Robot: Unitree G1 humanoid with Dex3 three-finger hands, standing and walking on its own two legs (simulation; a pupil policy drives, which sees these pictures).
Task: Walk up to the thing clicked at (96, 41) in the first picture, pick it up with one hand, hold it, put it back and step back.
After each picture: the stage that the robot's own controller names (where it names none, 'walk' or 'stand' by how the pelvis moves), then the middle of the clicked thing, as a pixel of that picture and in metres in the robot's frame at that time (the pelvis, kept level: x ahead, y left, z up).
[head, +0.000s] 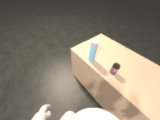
stand; (92, 51) +0.67 -0.01 -0.04
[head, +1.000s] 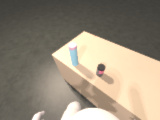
walk; (73, 55) +0.54 +0.19 -0.02
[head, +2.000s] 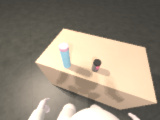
stand; (65, 57) +0.47 +0.22 -0.01
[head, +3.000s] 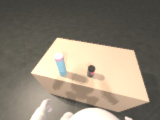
stand; (61, 65) +0.43 +0.25 -0.04
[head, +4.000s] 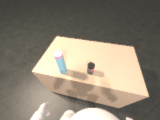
stand; (60, 63) +0.45 +0.26 -0.04
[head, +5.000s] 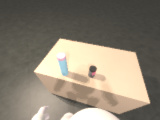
stand; (63, 65) +0.45 +0.24 -0.04
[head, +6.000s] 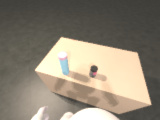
stand; (64, 64) +0.45 +0.23 -0.05
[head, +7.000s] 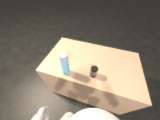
stand; (64, 64) +0.45 +0.23 -0.05
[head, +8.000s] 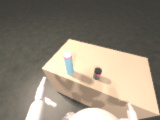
rise first; (69, 64) +0.46 +0.22 -0.04
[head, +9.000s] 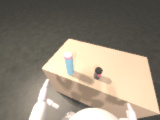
go down; (69, 64) +0.46 +0.21 -0.04
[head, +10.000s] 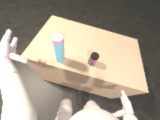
go down; (59, 50) +0.48 +0.20 +0.02
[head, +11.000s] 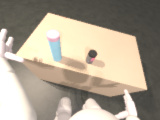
go down; (55, 48) +0.49 +0.21 +0.04
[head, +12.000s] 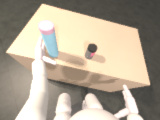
close in; (50, 42) +0.49 +0.22 +0.07
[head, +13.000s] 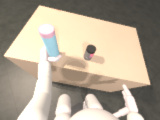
lift; (51, 46) +0.47 +0.20 +0.07
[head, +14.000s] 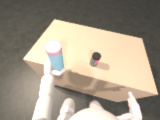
lift; (56, 60) +0.36 +0.19 +0.12
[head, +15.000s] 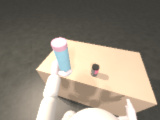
hold; (63, 60) +0.32 +0.17 +0.19
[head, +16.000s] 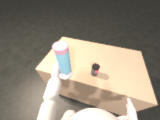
hold; (64, 63) +0.32 +0.16 +0.17
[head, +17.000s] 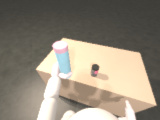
hold; (64, 62) +0.33 +0.17 +0.16
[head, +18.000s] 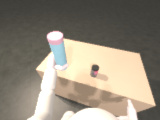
crouch; (59, 54) +0.35 +0.20 +0.20
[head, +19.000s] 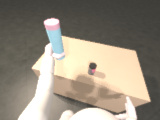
lower; (56, 42) +0.43 +0.22 +0.21
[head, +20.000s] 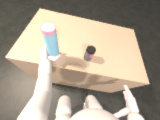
lower; (52, 45) +0.48 +0.20 +0.08
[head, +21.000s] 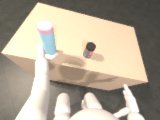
lower; (49, 43) +0.48 +0.21 +0.08
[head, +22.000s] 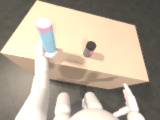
lower; (48, 41) +0.49 +0.21 +0.08
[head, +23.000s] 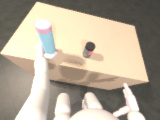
lower; (48, 42) +0.49 +0.21 +0.08
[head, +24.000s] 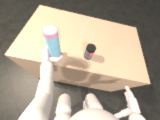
open; (53, 46) +0.47 +0.19 +0.07
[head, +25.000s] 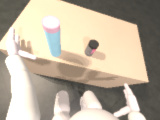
rise; (54, 41) +0.48 +0.19 +0.08
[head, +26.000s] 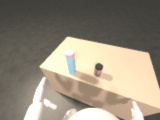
sink last; (70, 63) +0.45 +0.19 +0.01
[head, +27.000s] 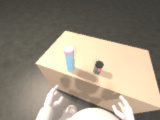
stand; (69, 60) +0.44 +0.18 +0.02
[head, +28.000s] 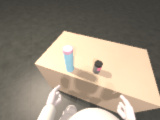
stand; (69, 60) +0.45 +0.19 +0.03
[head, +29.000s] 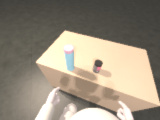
stand; (69, 59) +0.45 +0.19 +0.02
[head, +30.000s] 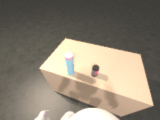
stand; (69, 65) +0.46 +0.19 -0.04
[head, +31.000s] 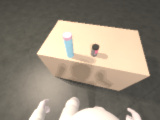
walk; (69, 46) +0.57 +0.21 -0.01
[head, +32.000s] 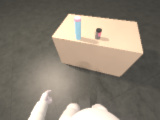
walk; (77, 29) +0.88 +0.18 -0.02
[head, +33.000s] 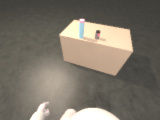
stand; (81, 29) +1.09 +0.19 -0.03
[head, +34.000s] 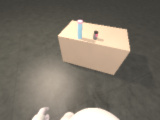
stand; (79, 30) +1.09 +0.20 -0.05
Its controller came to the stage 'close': yes
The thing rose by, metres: 0.22
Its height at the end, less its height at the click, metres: +0.00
